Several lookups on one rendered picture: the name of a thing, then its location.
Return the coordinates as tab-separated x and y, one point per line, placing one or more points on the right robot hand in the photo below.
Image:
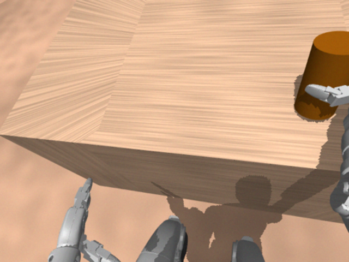
334	96

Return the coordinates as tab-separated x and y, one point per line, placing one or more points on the can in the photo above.
327	65

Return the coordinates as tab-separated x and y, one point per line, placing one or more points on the right robot arm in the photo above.
339	198

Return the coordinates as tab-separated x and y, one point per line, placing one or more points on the left robot arm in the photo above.
65	254

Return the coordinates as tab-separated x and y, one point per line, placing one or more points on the left robot hand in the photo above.
73	228

